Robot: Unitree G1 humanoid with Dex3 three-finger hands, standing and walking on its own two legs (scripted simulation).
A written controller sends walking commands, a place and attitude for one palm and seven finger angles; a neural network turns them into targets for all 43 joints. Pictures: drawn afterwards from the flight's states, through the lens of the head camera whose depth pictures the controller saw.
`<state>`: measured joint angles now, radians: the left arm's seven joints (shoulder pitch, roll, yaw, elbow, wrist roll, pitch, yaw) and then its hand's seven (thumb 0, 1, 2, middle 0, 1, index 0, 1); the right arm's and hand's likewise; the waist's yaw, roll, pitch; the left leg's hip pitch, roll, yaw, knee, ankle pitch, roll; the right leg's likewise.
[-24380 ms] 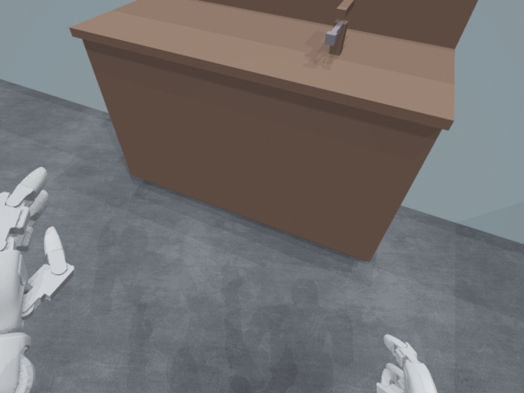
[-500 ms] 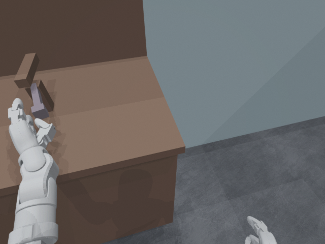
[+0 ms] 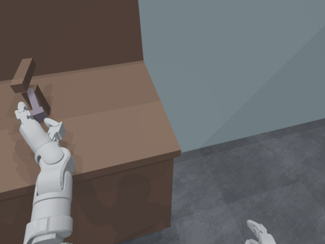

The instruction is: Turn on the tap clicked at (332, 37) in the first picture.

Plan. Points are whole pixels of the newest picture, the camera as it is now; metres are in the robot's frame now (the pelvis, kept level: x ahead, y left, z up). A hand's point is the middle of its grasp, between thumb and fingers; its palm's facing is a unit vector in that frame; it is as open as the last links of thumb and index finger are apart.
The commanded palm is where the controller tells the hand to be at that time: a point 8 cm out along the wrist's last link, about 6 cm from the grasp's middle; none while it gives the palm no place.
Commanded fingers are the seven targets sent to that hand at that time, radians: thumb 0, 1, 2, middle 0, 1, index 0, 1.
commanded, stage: push the lever round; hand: left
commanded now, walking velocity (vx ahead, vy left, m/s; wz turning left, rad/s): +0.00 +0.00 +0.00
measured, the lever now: (39, 115) +0.37 +0.34 +0.14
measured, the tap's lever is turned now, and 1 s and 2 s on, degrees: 19 42 77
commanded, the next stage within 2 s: lift the hand up off the lever in 1.56 s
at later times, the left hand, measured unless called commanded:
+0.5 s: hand (76, 115) +0.38 +0.25 +0.13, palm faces +0.81 -0.58 -0.06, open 7.9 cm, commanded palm +0.33 +0.27 +0.13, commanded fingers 0.00 0.90 0.90 -0.15 -0.15 -0.15 -0.15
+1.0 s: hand (80, 112) +0.40 +0.25 +0.13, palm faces +0.84 -0.53 -0.07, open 8.0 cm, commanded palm +0.35 +0.26 +0.13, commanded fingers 0.00 0.90 0.90 -0.15 -0.15 -0.15 -0.15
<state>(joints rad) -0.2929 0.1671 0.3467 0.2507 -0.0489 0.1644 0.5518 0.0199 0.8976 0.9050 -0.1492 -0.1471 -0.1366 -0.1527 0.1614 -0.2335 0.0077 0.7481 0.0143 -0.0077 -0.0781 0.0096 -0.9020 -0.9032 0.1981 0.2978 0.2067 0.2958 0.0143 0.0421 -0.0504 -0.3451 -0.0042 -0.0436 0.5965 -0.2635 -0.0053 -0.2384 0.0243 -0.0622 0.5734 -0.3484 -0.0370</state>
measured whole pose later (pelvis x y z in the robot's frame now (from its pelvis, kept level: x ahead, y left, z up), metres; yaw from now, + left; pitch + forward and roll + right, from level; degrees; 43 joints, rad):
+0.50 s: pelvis +0.00 -0.01 +0.00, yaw +1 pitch +2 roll +0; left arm -0.47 0.12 0.35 0.43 0.00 0.17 0.70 0.02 0.90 0.90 -0.15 -0.15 -0.13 -0.15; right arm 0.16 -0.23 0.00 0.78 -0.01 0.01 -0.05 0.01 -0.90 -0.90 0.20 0.30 0.21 0.30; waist 0.00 0.05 -0.07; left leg -0.37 0.00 -0.06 0.59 -0.26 -0.02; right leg -0.26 0.03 -0.08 0.58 -0.36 -0.05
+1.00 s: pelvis +0.00 -0.01 +0.00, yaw +1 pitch +3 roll +0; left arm -0.56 0.11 0.37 0.53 0.03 0.15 0.77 0.02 0.89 0.91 -0.15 -0.15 -0.11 -0.14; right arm 0.18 -0.22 -0.02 0.79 -0.03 0.01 -0.01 0.01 -0.90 -0.90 0.20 0.30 0.21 0.30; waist -0.01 0.05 -0.08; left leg -0.40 0.00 -0.07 0.61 -0.27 -0.02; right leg -0.29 0.03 -0.09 0.60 -0.37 -0.05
